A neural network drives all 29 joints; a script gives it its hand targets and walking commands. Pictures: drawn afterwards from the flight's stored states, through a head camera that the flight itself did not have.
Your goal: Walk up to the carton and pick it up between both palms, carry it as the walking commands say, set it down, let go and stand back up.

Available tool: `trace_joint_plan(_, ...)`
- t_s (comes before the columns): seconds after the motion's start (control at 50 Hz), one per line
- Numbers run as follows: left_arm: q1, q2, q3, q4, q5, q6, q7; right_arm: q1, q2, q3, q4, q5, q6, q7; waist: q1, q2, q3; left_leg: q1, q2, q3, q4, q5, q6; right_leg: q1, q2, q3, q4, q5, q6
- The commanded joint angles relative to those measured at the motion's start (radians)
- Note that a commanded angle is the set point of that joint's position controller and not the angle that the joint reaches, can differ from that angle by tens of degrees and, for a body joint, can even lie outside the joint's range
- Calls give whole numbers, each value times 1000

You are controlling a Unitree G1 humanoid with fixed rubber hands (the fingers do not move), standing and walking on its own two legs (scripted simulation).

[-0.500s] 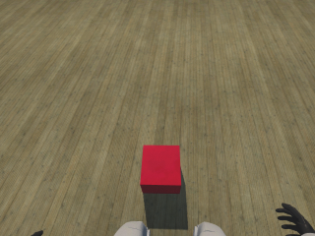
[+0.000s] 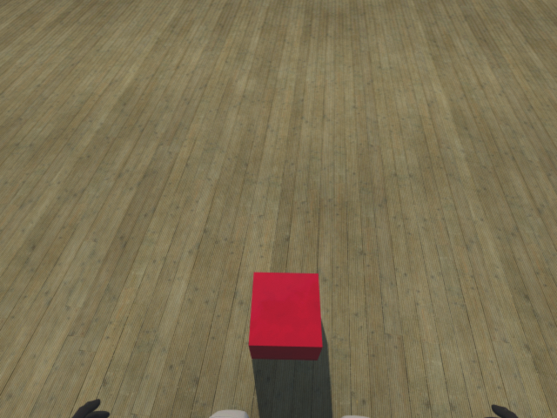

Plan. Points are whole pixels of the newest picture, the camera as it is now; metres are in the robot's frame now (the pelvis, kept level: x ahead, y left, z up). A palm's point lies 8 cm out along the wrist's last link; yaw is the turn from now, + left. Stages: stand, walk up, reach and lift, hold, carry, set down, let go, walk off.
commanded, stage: walk up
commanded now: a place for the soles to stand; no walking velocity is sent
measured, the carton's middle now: (285, 315) +0.48 +0.00 -0.68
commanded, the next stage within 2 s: none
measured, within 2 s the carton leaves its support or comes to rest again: neither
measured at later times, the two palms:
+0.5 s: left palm (81, 417) +0.12 +0.30 -0.09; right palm out of the picture +0.11 -0.31 -0.09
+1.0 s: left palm (100, 410) +0.13 +0.28 -0.10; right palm out of the picture +0.10 -0.35 -0.10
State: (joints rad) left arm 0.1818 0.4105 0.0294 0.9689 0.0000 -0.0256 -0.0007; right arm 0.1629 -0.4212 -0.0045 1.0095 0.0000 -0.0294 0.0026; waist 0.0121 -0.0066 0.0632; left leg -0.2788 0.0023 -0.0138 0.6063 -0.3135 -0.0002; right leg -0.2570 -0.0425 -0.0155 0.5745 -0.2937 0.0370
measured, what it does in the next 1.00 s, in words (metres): stands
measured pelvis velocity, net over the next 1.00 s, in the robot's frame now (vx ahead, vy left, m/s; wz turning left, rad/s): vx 0.04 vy -0.02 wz -0.04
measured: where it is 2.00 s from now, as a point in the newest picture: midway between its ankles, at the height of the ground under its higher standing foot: outside the picture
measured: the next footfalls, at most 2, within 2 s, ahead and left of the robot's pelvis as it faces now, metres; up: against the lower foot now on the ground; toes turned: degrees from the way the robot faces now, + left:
none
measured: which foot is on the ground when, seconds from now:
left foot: down 0.00-1.00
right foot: down 0.00-1.00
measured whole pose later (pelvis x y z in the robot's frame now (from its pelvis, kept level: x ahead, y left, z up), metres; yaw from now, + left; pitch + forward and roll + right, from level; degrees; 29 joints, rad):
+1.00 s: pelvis +0.04 -0.02 +0.01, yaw -2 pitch -1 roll +0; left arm 0.14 0.37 0.04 1.05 0.01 0.00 -0.01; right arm 0.13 -0.41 -0.01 1.08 -0.02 -0.03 0.00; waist 0.00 0.01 0.04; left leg -0.11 0.05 0.03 0.43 -0.29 -0.04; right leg -0.13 -0.01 0.01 0.44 -0.29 0.00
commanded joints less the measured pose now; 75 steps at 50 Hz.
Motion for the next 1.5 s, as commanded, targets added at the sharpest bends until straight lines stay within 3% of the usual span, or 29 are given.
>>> trace_joint_plan(0.0, -43, 207, 36, -12, -2, -20, 11, -81, -186, -28, -43, 9, -25, -10, 5, 29, -121, 21, 106, -107, -111, 326, 58, 123, -83, 73, -85, 317, -86)
trace_joint_plan(0.02, -61, 197, 22, -26, -6, -16, 9, -72, -197, -35, -26, 3, -23, -13, 9, 67, -124, 47, 113, -71, -133, 330, 54, 117, -81, 81, -80, 324, -81)
trace_joint_plan(0.1, -69, 182, 31, 25, -6, -8, 10, -115, -203, -24, 13, 7, -20, -13, 17, -14, -152, 128, 151, -92, -139, 489, 76, 123, -67, 60, -108, 330, -70)
trace_joint_plan(0.14, -126, 173, 12, 21, -6, -6, 8, -105, -197, -30, 23, 10, -22, -14, -23, 64, -166, 159, 140, -72, -173, 459, 54, 125, -66, 61, -130, 334, -71)
trace_joint_plan(0.24, -171, 142, 8, 68, -13, 1, 5, -179, -185, -20, 54, 2, -16, -13, 12, 105, -122, 149, 141, -61, -259, 478, 45, 136, -70, 66, -187, 279, -57)
trace_joint_plan(0.26, -169, 156, 3, 83, -4, 1, 6, -183, -189, -28, 49, 0, -17, -12, -2, 35, -117, 180, 151, -79, -257, 504, 49, 142, -61, 51, -210, 305, -55)
trace_joint_plan(0.3, -164, 163, 4, 91, -5, -2, 6, -177, -190, -30, 70, 2, -10, -15, -6, 78, -133, 194, 119, -38, -262, 403, 36, 154, -61, 55, -208, 298, -63)
trace_joint_plan(0.36, -189, 158, 5, 95, -3, 1, 2, -189, -175, -24, 68, 4, -12, -10, 0, -5, -153, 176, 132, -50, -276, 390, 30, 168, -83, 49, -235, 293, -60)
trace_joint_plan(0.46, -175, 157, 18, 106, 4, 7, 3, -188, -144, -13, 78, -1, -11, -7, -8, 19, -135, 158, 132, -40, -318, 268, 22, 194, -86, 74, -280, 221, -58)
trace_joint_plan(0.56, -174, 164, 30, 102, 2, 4, 0, -175, -153, -10, 80, 0, -16, -3, 5, -80, -51, 143, 110, -51, -331, 218, 15, 143, -82, 68, -284, 195, -49)
trace_joint_plan(0.58, -186, 174, 30, 95, 10, 5, -1, -164, -163, -22, 98, -3, -14, -4, -12, -76, -115, 151, 119, -38, -315, 230, 19, 191, -85, 59, -282, 214, -56)
trace_joint_plan(0.62, -172, 169, 33, 80, 7, 1, -3, -177, -164, -15, 72, -9, -16, -5, -12, 76, -87, 144, 111, -19, -296, 213, 10, 148, -96, 100, -291, 229, -68)
trace_joint_plan(0.66, -148, 182, 33, 97, 5, 2, -1, -175, -153, -15, 71, -4, -13, -7, 2, -1, -139, 167, 125, -43, -316, 241, 16, 198, -95, 73, -268, 273, -59)
trace_joint_plan(0.7, -136, 154, 39, 75, 13, 3, -8, -120, -169, -29, 64, -14, -16, -3, -15, -39, -146, 179, 131, -69, -319, 15, 55, 144, -56, 64, -243, 65, -77)
trace_joint_plan(0.76, -130, 150, 31, 51, 14, 7, -18, -104, -201, -41, 50, -25, -16, -6, -7, 80, 5, 100, 137, -89, -357, -159, 68, 30, -20, 45, -175, 13, -72)
trace_joint_plan(0.78, -118, 150, 35, 64, 26, 5, -13, -114, -182, -46, 46, -20, -16, -9, -8, 9, -3, 92, 169, -131, -359, -77, 89, 64, -26, 54, -190, 58, -71)
trace_joint_plan(0.8, -108, 144, 45, 50, 19, 1, -13, -129, -167, -37, 23, -29, -18, -7, 2, 60, -23, 66, 149, -72, -337, -25, 70, 105, -44, 78, -221, 77, -70)
trace_joint_plan(0.88, -92, 183, 41, 42, 17, -1, -6, -94, -169, -41, 25, -16, -17, -9, -16, -49, -54, 170, 104, -7, -221, 206, 38, 111, -66, 102, -226, 254, -87)
trace_joint_plan(0.98, -93, 162, 47, 3, 11, 4, 1, -33, -187, -45, 12, -12, -17, -20, -21, -32, -140, 211, 139, 12, -186, 473, 33, 183, -63, 67, -127, 518, -100)
trace_joint_plan(1.02, -42, 154, 53, 4, -2, 8, 4, -60, -189, -58, -13, -20, -10, -21, -21, 65, -178, 267, 148, 27, -152, 511, 47, 160, -58, 76, -97, 514, -107)
trace_joint_plan(1.04, -70, 157, 50, 7, 8, 7, 5, -70, -176, -62, -18, -14, -8, -27, -23, -4, -129, 232, 123, 34, -116, 507, 43, 152, -48, 65, -103, 558, -106)
trace_joint_plan(1.08, -76, 179, 50, -22, 0, 5, 9, -58, -164, -45, -19, -14, -2, -22, -27, -53, -116, 173, 107, 57, -107, 425, 31, 184, -66, 96, -118, 535, -113)
trace_joint_plan(1.22, -106, 180, 59, -64, 2, 12, 8, -58, -157, -53, -29, -19, 0, -21, -24, -27, -75, 140, 106, 52, -131, 281, 35, 114, -76, 130, -94, 354, -132)
trace_joint_plan(1.26, -111, 169, 58, -64, -3, 19, -1, -49, -179, -62, -19, -23, -3, -18, -25, -44, -46, 183, 124, 53, -168, 273, 52, 78, -35, 74, -99, 311, -92)
trace_joint_plan(1.28, -125, 171, 53, -66, 7, 16, 2, -29, -178, -66, -36, -21, -4, -17, -45, 44, -58, 204, 144, 11, -190, 278, 64, 44, -19, 84, -70, 262, -105)
trace_joint_plan(1.34, -125, 146, 55, -70, 6, 15, 1, -36, -232, -67, -37, -14, -8, -18, -32, 66, -84, 235, 220, -64, -193, 364, 122, 28, -1, 28, -40, 205, -71)
trace_joint_plan(1.4, -85, 177, 70, -56, 16, 4, -5, -80, -182, -60, -71, -17, -2, -15, -8, 77, -65, 126, 132, 60, -110, 350, 64, 148, -42, 104, -97, 392, -114)
trace_joint_plan(1.42, -58, 215, 74, -49, 8, 7, -3, -90, -158, -57, -73, -6, 0, -15, 0, -44, -81, 68, 103, 88, -82, 260, 32, 205, -65, 130, -87, 404, -135)
trace_joint_plan(1.48, -28, 225, 82, -52, 15, 13, 7, -109, -136, -41, -81, -6, 1, -14, 25, -168, -88, -4, 25, 84, 30, -26, 25, 252, -172, 258, -145, 383, -247)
